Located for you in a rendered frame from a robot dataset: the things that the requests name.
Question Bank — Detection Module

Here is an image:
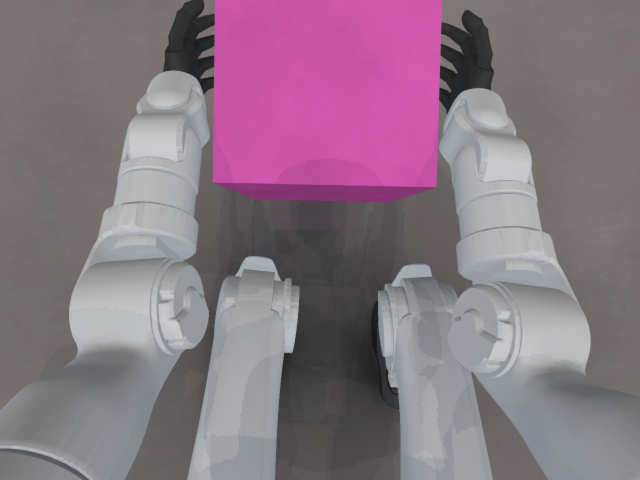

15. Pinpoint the robot left thigh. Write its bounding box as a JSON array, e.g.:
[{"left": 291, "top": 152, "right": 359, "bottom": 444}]
[{"left": 187, "top": 269, "right": 299, "bottom": 480}]

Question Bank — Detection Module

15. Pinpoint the carton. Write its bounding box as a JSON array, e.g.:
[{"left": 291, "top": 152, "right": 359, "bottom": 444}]
[{"left": 213, "top": 0, "right": 442, "bottom": 202}]

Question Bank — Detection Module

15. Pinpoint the robot left hand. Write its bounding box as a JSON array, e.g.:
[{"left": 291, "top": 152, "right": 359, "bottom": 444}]
[{"left": 163, "top": 0, "right": 215, "bottom": 94}]

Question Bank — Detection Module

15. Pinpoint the robot right forearm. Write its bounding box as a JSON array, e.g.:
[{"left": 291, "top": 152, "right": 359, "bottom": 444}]
[{"left": 439, "top": 88, "right": 591, "bottom": 340}]

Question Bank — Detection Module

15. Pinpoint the robot left forearm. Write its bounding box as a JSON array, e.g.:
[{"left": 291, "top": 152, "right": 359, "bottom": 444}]
[{"left": 69, "top": 71, "right": 210, "bottom": 340}]

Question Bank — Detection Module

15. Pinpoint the right robot upper arm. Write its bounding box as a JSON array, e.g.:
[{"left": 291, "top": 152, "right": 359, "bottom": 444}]
[{"left": 448, "top": 280, "right": 640, "bottom": 480}]

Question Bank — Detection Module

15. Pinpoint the left robot upper arm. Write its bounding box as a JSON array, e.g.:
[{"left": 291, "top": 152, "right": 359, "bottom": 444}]
[{"left": 0, "top": 257, "right": 209, "bottom": 480}]

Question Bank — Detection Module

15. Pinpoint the robot left shin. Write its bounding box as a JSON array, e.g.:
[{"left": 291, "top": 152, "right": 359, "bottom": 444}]
[{"left": 214, "top": 256, "right": 281, "bottom": 334}]

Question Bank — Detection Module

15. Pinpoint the robot right hand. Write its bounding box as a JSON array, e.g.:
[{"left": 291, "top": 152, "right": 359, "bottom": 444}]
[{"left": 439, "top": 10, "right": 494, "bottom": 114}]

